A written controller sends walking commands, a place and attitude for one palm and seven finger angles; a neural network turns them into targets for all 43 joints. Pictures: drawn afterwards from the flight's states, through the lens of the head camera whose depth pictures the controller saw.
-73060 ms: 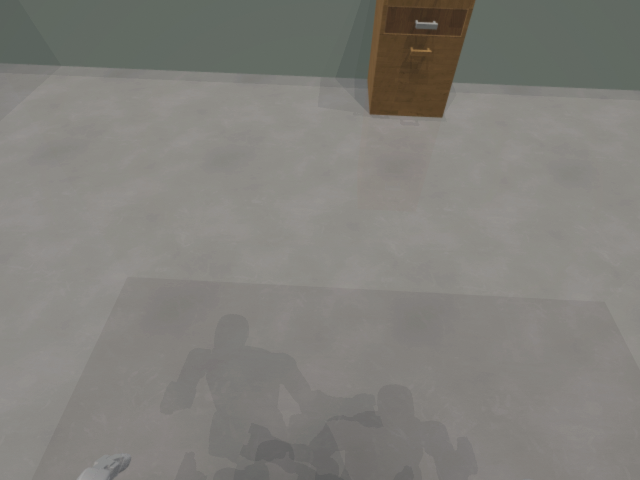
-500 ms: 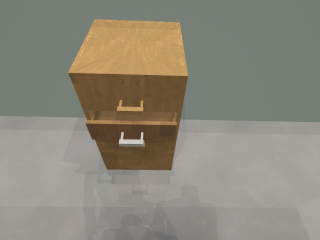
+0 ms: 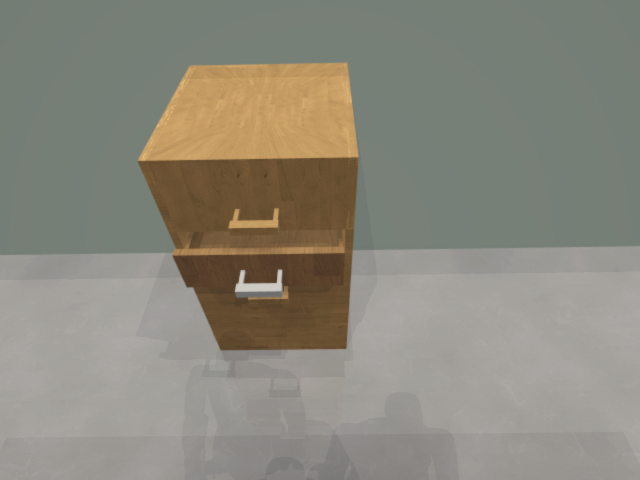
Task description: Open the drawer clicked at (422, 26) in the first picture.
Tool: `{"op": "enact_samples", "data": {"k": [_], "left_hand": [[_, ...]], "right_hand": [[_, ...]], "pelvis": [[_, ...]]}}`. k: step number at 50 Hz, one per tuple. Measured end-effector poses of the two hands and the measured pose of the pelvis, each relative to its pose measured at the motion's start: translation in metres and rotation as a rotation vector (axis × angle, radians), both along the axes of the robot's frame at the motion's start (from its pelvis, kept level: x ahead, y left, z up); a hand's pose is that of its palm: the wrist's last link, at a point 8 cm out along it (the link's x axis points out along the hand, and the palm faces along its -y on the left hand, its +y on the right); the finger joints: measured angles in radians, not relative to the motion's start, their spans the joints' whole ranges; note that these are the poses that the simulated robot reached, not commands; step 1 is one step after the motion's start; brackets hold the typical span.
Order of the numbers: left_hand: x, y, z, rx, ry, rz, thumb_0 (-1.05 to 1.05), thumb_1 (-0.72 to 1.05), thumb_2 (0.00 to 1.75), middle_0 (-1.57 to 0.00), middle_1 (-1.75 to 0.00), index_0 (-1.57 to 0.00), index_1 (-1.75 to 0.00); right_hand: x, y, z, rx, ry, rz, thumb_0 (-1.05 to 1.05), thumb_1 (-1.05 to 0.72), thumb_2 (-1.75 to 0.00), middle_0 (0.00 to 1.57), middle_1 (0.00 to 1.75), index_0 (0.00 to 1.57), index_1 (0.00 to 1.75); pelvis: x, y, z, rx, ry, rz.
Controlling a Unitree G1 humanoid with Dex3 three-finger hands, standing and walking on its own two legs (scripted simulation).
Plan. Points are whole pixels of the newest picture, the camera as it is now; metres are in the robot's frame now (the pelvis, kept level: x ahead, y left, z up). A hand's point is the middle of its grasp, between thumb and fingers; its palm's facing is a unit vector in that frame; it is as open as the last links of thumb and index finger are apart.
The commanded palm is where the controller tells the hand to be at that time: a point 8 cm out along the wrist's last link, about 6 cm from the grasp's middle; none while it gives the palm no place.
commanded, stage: come to a stop and stand still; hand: left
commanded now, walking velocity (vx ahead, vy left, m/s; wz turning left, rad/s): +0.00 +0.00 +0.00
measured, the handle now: (260, 282) +0.57 +0.18 -0.24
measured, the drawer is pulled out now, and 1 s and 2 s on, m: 0.07 0.07 0.07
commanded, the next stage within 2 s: look again from close up in 0.32 s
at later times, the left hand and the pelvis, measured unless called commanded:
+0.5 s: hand out of the picture -0.04 +0.14 -0.17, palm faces +0.04 -0.99 -0.16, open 16.3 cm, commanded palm none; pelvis +0.00 -0.01 +0.00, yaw +1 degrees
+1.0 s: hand out of the picture -0.03 +0.14 -0.17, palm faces +0.05 -0.99 -0.16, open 16.3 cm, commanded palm none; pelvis +0.01 +0.00 +0.00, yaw +0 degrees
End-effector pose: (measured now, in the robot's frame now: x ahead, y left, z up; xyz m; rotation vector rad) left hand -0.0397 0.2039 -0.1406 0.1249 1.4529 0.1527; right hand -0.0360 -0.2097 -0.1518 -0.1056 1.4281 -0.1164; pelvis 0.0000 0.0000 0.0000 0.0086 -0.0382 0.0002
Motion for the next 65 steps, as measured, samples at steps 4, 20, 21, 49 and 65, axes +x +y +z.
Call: {"op": "enact_samples", "data": {"k": [4,20,21,49,65], "left_hand": [[-0.001,-0.008,0.000,-0.008,0.013,0.001,-0.03,-0.50,0.30,-0.15,-0.30,-0.15,-0.30],[-0.001,-0.016,-0.002,-0.011,0.020,0.010,-0.03,-0.50,0.30,-0.15,-0.30,-0.15,-0.30],[-0.001,-0.016,-0.002,-0.011,0.020,0.011,-0.03,-0.50,0.30,-0.15,-0.30,-0.15,-0.30],[0.003,-0.013,-0.003,-0.023,0.025,0.024,-0.02,-0.49,0.30,-0.15,-0.30,-0.15,-0.30],[0.044,-0.028,-0.012,-0.030,0.024,0.012,-0.02,-0.49,0.30,-0.15,-0.30,-0.14,-0.30]], "right_hand": [[-0.022,0.000,0.001,0.010,0.066,-0.016,0.00,-0.91,-0.90,0.20,0.30,0.20,0.30],[-0.027,0.007,0.003,0.027,0.089,-0.027,0.00,-0.91,-0.90,0.20,0.30,0.20,0.30],[-0.024,0.008,0.003,0.027,0.082,-0.025,0.00,-0.91,-0.90,0.20,0.30,0.20,0.30],[-0.009,0.012,0.005,0.012,0.066,-0.021,0.00,-0.91,-0.90,0.20,0.30,0.20,0.30],[0.009,-0.007,-0.004,-0.001,0.126,-0.051,0.00,-0.91,-0.90,0.20,0.30,0.20,0.30]], "pelvis": [[0.000,-0.005,0.001,0.000,0.006,0.003],[0.003,-0.012,0.001,-0.005,0.006,0.010],[0.003,-0.012,0.001,-0.005,0.005,0.010],[0.009,-0.004,0.002,-0.007,0.007,0.006],[0.051,-0.022,-0.010,-0.012,0.030,0.005]]}}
